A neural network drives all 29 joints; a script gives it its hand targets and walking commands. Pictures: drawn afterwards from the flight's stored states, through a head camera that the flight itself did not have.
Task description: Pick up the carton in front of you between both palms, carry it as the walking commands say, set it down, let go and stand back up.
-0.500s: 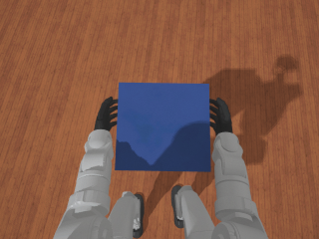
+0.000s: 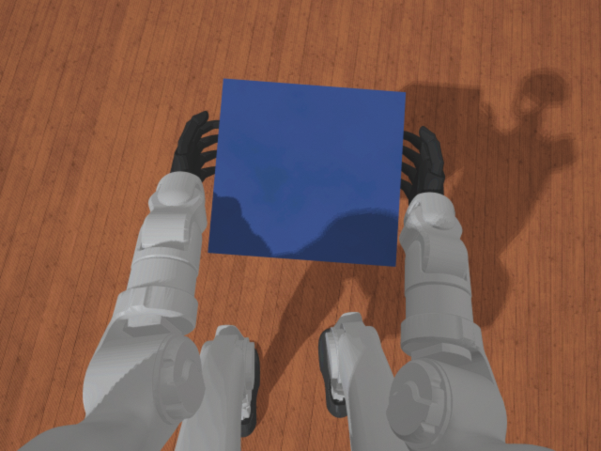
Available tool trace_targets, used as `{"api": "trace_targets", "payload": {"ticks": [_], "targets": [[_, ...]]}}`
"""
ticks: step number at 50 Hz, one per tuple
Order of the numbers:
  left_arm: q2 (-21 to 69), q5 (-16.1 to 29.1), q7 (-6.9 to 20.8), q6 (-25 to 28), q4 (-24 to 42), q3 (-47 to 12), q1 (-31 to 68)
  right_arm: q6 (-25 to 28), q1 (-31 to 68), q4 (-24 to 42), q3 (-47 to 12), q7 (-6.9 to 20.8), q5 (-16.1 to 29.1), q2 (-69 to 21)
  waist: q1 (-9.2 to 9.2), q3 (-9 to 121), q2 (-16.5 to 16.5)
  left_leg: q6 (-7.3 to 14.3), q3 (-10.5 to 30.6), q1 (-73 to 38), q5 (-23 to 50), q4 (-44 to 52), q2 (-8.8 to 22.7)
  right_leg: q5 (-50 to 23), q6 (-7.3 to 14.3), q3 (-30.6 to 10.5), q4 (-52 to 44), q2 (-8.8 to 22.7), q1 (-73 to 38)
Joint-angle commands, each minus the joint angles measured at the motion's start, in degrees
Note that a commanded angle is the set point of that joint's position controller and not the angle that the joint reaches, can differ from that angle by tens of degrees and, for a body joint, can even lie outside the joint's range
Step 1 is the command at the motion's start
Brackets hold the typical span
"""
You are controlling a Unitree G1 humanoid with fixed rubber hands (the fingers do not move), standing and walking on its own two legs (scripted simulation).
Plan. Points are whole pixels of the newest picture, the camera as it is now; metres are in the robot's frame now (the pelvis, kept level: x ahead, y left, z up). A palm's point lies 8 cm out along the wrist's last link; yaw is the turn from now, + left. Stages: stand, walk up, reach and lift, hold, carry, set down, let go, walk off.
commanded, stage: set down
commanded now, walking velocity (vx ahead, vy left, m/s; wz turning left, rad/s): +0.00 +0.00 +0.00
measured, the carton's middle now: (305, 189) +0.46 -0.04 -0.15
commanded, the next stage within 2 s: none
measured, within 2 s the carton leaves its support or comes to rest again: rests again in 1.68 s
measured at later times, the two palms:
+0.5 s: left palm (227, 177) +0.52 +0.09 -0.25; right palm (396, 207) +0.45 -0.20 -0.24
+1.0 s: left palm (248, 178) +0.56 +0.06 -0.36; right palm (395, 206) +0.47 -0.23 -0.33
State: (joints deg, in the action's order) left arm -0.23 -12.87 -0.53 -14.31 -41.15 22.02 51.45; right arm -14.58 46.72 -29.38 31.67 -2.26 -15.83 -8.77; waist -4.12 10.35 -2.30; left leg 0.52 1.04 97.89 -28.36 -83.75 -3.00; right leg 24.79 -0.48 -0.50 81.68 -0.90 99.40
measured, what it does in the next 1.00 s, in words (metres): lowers itself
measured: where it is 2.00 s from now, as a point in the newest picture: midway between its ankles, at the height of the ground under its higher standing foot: (291, 396)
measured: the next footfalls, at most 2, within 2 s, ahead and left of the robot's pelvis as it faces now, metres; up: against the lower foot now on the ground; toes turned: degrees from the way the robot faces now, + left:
none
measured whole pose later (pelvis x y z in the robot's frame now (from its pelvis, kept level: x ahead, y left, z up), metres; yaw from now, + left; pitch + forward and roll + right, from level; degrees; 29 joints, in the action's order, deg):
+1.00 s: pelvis -0.03 +0.01 -0.19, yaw -2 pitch +42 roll -4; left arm -17.4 -2.6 -4.9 -14.0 -62.3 2.5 89.9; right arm -15.6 75.9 -41.1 31.3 -5.4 -3.3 5.0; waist -9.4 -15.5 0.1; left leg 1.5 0.5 129.5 -35.4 -122.8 -3.7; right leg 30.8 -2.6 0.3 118.6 -1.5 130.1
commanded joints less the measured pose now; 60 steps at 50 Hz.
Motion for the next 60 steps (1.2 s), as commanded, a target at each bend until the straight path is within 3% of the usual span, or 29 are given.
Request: {"api": "trace_targets", "payload": {"ticks": [1, 4, 5, 7, 8, 9, 10, 13, 15, 19, 22, 23, 26, 28, 30, 33, 36, 37, 39, 40, 42, 44, 48, 49, 50, 53, 56, 57, 60], "targets": [[50.2, 4.3, 10.8, 1.5, -0.9, -27.1, 34.3, -0.4, 31.6, -5.9, -30.5, 11.8, 7.4, -47.1, 0.69, 49.9, -2.9, -1.2, -1.8, -18.5, 13.1, 4.0, -7.2, -17.7, -1.6, 0.6, -0.9, -8.0, -29.1], [48.1, 5.7, 9.0, 1.8, -0.5, -27.4, 38.9, -0.5, 35.2, -3.9, -33.1, 12.2, 9.8, -44.9, -3.08, 53.6, -2.1, -1.0, -0.2, -16.9, 15.9, 0.3, -6.4, -20.4, -2.1, 1.3, 2.3, -8.1, -25.8], [51.2, 6.0, 8.6, 1.5, -3.9, -25.8, 36.6, -0.4, 39.0, -2.8, -34.2, 12.3, 10.3, -44.8, 0.2, 54.9, -1.6, -0.8, -1.0, -20.1, 15.6, 0.4, -7.2, -17.0, -2.4, 2.1, 3.2, -8.1, -23.4], [46.2, 6.6, 8.3, 2.1, 1.4, -28.6, 45.4, -1.4, 40.9, -5.3, -30.7, 11.2, 8.7, -43.3, -4.27, 56.6, -0.9, -0.9, -1.6, -13.1, 11.4, -3.1, -7.5, -16.5, -2.4, 1.6, 4.5, -8.5, -25.8], [46.8, 5.3, 8.0, 1.0, -4.2, -25.5, 39.4, -1.5, 40.8, -5.4, -32.7, 11.3, 9.4, -42.8, -0.37, 52.5, 1.2, -0.7, -1.7, -12.2, 13.7, -3.3, -8.0, -17.7, -3.1, 1.9, 6.5, -7.2, -22.2], [50.2, 6.9, 8.4, 1.2, -3.4, -25.5, 41.6, -1.2, 41.4, -5.5, -30.6, 11.1, 8.7, -43.0, -2.89, 53.2, -1.0, -0.6, -1.0, -12.3, 12.2, -3.2, -8.0, -15.5, -2.8, 3.0, 6.4, -8.1, -20.7], [46.1, 6.5, 8.4, 1.1, -2.8, -23.6, 41.8, -1.8, 44.0, -3.9, -33.6, 11.2, 12.3, -43.3, 1.8, 52.1, 1.9, -0.5, -3.4, -12.2, 12.5, -4.9, -8.1, -14.6, -3.0, 2.5, 7.2, -7.3, -21.6], [48.3, 8.3, 8.3, 0.4, -2.1, -28.7, 49.5, -1.8, 47.6, -2.5, -31.2, 10.8, 11.2, -43.1, -4.91, 59.5, -0.5, -0.4, -1.9, -10.7, 11.2, -6.9, -7.9, -16.4, -3.1, 3.1, 9.2, -7.6, -24.8], [48.4, 7.9, 9.6, -0.4, -4.1, -26.3, 49.9, -2.1, 50.2, -4.4, -30.4, 10.3, 12.1, -41.4, -2.2, 57.1, -1.2, -0.3, -4.4, -7.8, 8.0, -9.1, -7.9, -13.0, -2.7, 2.4, 9.4, -7.9, -23.1], [44.2, 8.7, 9.9, -0.5, -5.1, -27.6, 54.7, -2.5, 51.8, -3.3, -28.6, 10.4, 10.1, -41.8, -6.73, 55.8, -1.3, 0.2, -1.3, -8.7, 8.9, -11.0, -7.5, -13.6, -2.6, 4.3, 13.5, -7.1, -17.1], [46.1, 9.1, 9.1, -0.5, -4.4, -26.7, 53.4, -2.2, 56.7, -1.9, -29.8, 11.5, 13.2, -38.6, -2.56, 60.4, -4.2, -0.9, -1.9, -15.1, 15.6, -14.2, -7.2, -15.1, -3.2, 5.4, 16.8, -6.8, -12.0], [47.3, 10.4, 9.3, -0.5, -5.8, -27.7, 53.3, -1.4, 56.7, -2.0, -29.4, 11.8, 12.3, -36.6, -9.03, 59.3, -4.7, -1.2, -1.4, -9.7, 15.3, -15.4, -6.6, -18.6, -2.2, 5.2, 17.5, -6.7, -13.5], [45.6, 10.2, 8.8, -0.4, -8.8, -27.1, 54.8, -1.6, 56.2, -2.6, -28.8, 13.0, 12.9, -35.5, -7.24, 55.8, -6.8, -1.2, -1.5, -8.7, 14.2, -17.0, -6.2, -17.6, -2.0, 5.0, 19.1, -5.9, -11.9], [44.1, 11.2, 8.4, -1.2, -7.3, -30.7, 59.8, -2.1, 59.5, -3.7, -25.3, 13.1, 11.4, -32.4, -11.05, 52.5, -9.6, -0.8, 1.3, -10.8, 13.4, -16.3, -5.4, -14.0, -2.5, 6.9, 21.3, -5.4, -2.7], [38.5, 9.4, 7.7, -0.6, -9.4, -28.5, 59.2, -2.4, 60.3, -5.6, -26.2, 13.3, 14.2, -35.5, -4.75, 52.0, -8.1, -1.4, -2.3, -12.7, 14.9, -21.6, -5.9, -12.9, -3.0, 5.6, 21.9, -4.9, -3.8], [39.9, 12.6, 7.6, 0.5, -7.1, -30.1, 63.0, -1.4, 59.8, -5.8, -25.4, 13.1, 13.8, -35.5, -8.64, 53.3, -6.1, -0.8, -0.9, -10.0, 13.8, -20.9, -6.0, -16.3, -2.6, 7.0, 24.3, -5.3, -6.8], [37.3, 12.3, 7.5, 1.0, -9.9, -29.9, 61.3, -0.9, 62.9, -5.9, -26.7, 12.9, 16.9, -32.4, -4.4, 51.2, -7.8, -0.5, -2.8, -7.0, 13.9, -23.4, -6.1, -17.4, -3.1, 5.8, 26.6, -4.9, -7.6], [35.9, 14.1, 7.2, 0.9, -10.2, -32.4, 59.8, 0.0, 64.6, -3.3, -26.7, 12.6, 18.1, -30.0, -7.85, 54.0, -8.1, -0.5, -0.7, -11.1, 17.2, -23.9, -5.1, -19.1, -3.5, 6.9, 28.1, -4.3, -9.1], [35.8, 15.5, 7.1, 1.7, -9.7, -33.5, 65.2, -0.2, 64.1, -6.8, -26.8, 12.0, 16.4, -31.0, -7.41, 48.3, -6.9, -0.6, -1.6, -8.6, 13.7, -24.9, -5.6, -16.1, -3.3, 7.0, 28.1, -4.4, -5.6], [38.0, 16.4, 7.3, 2.0, -9.0, -34.1, 66.1, -0.1, 64.6, -5.1, -25.9, 12.2, 15.8, -30.6, -12.21, 49.8, -6.0, -0.3, -1.3, -8.0, 12.3, -26.0, -5.5, -16.6, -3.1, 7.4, 27.7, -4.7, -8.3], [38.3, 19.2, 7.9, 2.4, -8.8, -36.5, 67.7, 0.7, 65.3, -4.6, -25.4, 11.1, 16.6, -31.1, -12.74, 54.1, -5.8, -0.7, -1.1, -8.2, 14.4, -27.6, -6.6, -19.0, -2.3, 7.8, 29.1, -5.0, -10.1], [35.9, 16.6, 8.1, 2.5, -10.4, -32.7, 66.5, 0.0, 64.3, -8.6, -25.4, 11.4, 16.5, -30.0, -9.63, 48.0, -11.0, -0.6, -1.1, -6.7, 15.0, -27.8, -5.8, -18.2, -1.8, 5.5, 29.3, -4.5, -4.4], [31.5, 16.6, 7.0, 3.6, -8.5, -33.3, 67.0, -0.3, 64.1, -6.6, -28.7, 12.0, 20.5, -34.4, -4.09, 49.0, -7.9, -0.3, -3.1, -6.9, 19.4, -27.9, -5.7, -22.3, -3.1, 4.9, 31.1, -5.2, -9.8], [34.5, 15.0, 7.6, 2.7, -14.3, -31.3, 62.9, -0.4, 61.0, -10.1, -25.9, 12.1, 18.0, -32.1, -8.42, 43.9, -8.9, 0.0, -1.7, -4.1, 17.2, -30.0, -5.1, -21.9, -2.4, 4.6, 31.0, -5.0, -8.0], [34.4, 12.6, 7.9, 3.4, -13.0, -28.4, 61.3, -0.1, 58.3, -13.7, -24.3, 12.6, 19.5, -33.9, -2.39, 39.6, -8.0, 0.9, -1.5, -3.1, 14.8, -28.6, -5.0, -18.0, -3.1, 5.3, 31.8, -5.5, -2.1], [36.6, 16.6, 7.9, 4.3, -9.3, -32.8, 64.8, 1.4, 65.5, -8.5, -29.2, 12.0, 19.9, -32.2, -6.8, 46.2, -4.7, 0.3, -0.7, -0.8, 18.1, -31.0, -5.3, -23.4, -2.5, 4.6, 33.4, -5.8, -8.2], [32.6, 16.3, 8.4, 5.0, -9.2, -32.6, 66.5, 0.6, 64.6, -10.2, -27.3, 12.3, 21.2, -37.2, -2.98, 43.0, -4.5, 1.5, -2.3, -2.0, 16.5, -31.2, -5.0, -18.5, -3.6, 4.8, 32.5, -5.9, -4.3], [34.9, 15.7, 8.7, 5.2, -11.1, -32.0, 63.3, 1.6, 60.9, -8.9, -27.3, 12.1, 20.3, -35.2, -6.76, 40.0, -4.5, 0.9, -2.1, 2.9, 14.2, -31.2, -5.5, -20.0, -2.6, 5.0, 32.5, -7.2, -4.8], [30.9, 15.7, 8.4, 4.8, -12.8, -30.7, 63.2, 1.2, 62.4, -12.3, -23.9, 11.9, 18.9, -31.8, -5.7, 34.0, -6.8, 1.7, -0.9, 0.5, 12.6, -30.6, -5.1, -13.9, -2.6, 5.0, 32.8, -5.0, 2.2]]}}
